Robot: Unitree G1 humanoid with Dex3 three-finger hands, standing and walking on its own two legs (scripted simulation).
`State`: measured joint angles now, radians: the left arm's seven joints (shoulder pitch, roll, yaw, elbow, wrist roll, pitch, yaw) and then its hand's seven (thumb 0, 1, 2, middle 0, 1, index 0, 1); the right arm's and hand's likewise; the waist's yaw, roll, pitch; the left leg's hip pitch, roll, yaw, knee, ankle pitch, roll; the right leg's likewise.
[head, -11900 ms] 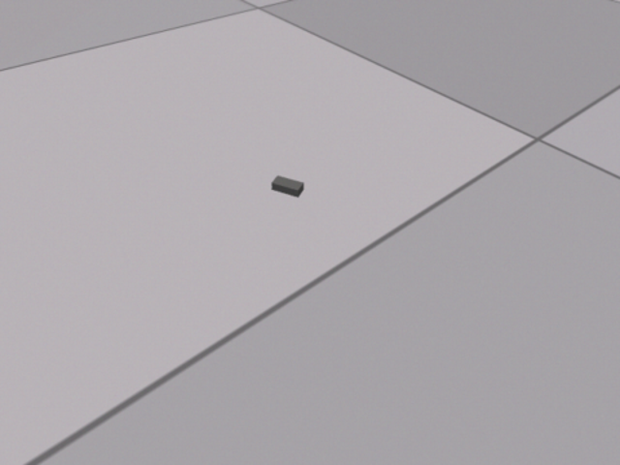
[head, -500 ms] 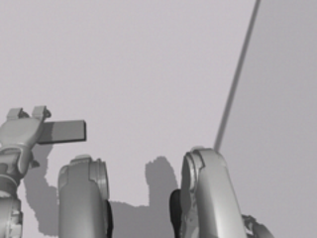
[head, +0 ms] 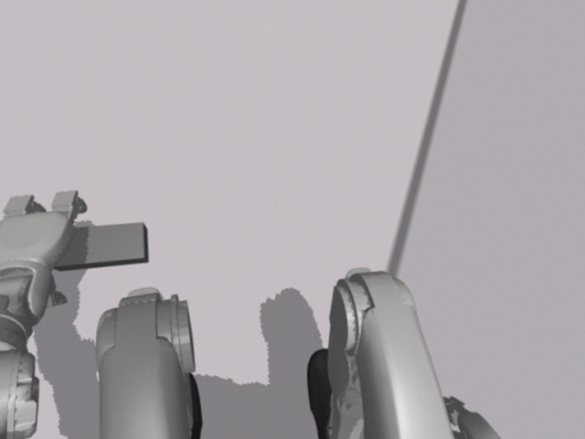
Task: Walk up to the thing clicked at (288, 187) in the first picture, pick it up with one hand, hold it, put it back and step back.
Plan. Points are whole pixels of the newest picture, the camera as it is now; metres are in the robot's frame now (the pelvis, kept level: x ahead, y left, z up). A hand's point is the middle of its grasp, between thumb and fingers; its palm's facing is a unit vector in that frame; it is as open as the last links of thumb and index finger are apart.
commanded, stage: rise first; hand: left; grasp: from above
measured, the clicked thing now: (101, 246) +0.43 +0.28 -0.29
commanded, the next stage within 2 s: approach in 1.22 s
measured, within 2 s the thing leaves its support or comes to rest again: neither
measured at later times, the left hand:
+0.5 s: hand (47, 249) +0.40 +0.31 -0.17, palm faces -0.46 -0.08 -0.88, open 14.1 cm
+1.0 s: hand (45, 252) +0.39 +0.31 -0.17, palm faces -0.47 -0.08 -0.88, open 14.0 cm
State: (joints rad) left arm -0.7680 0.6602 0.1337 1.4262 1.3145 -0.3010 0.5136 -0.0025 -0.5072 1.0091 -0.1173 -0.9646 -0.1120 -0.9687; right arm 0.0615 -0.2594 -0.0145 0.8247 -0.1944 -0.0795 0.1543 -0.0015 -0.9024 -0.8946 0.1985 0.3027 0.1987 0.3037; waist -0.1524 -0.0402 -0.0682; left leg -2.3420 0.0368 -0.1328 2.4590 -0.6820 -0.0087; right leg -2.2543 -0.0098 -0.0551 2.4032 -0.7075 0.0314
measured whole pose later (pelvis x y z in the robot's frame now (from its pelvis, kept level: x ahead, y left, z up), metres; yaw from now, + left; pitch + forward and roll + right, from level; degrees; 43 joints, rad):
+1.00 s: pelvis +0.00 +0.00 +0.00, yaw +0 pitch +32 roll -7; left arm -0.81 0.70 0.12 1.43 1.31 -0.30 0.46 0.00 -0.52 1.02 -0.13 -0.95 -0.12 -0.96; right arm 0.08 -0.27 0.01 0.82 -0.19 -0.08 0.15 0.00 -0.90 -0.90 0.20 0.30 0.20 0.30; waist -0.16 -0.04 -0.07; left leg -2.34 0.03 -0.14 2.45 -0.67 -0.01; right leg -2.24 -0.01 -0.06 2.38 -0.69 0.03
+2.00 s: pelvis +0.00 +0.00 +0.00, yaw -1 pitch +31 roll -6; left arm -0.86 0.66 0.13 1.51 1.27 -0.19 0.51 0.00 -0.53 1.03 -0.11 -0.99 -0.11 -1.00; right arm 0.14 -0.28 0.05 0.81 -0.20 -0.12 0.19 0.00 -0.90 -0.89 0.20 0.30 0.20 0.30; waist -0.23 -0.01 -0.05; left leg -2.34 0.04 -0.14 2.45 -0.67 -0.01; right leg -2.27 0.01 -0.06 2.39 -0.68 0.03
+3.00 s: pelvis +0.01 +0.01 -0.02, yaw -5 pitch +28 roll -11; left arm -0.86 0.79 0.14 1.67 1.33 -0.30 0.70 0.00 -0.52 1.02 -0.08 -0.97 -0.07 -0.98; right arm 0.05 -0.28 0.17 0.83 -0.35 -0.22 0.30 0.00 -0.89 -0.89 0.20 0.30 0.20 0.30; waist -0.29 -0.09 0.08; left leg -2.36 0.03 -0.24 2.59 -0.75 -0.02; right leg -2.25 0.03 -0.13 2.46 -0.72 0.05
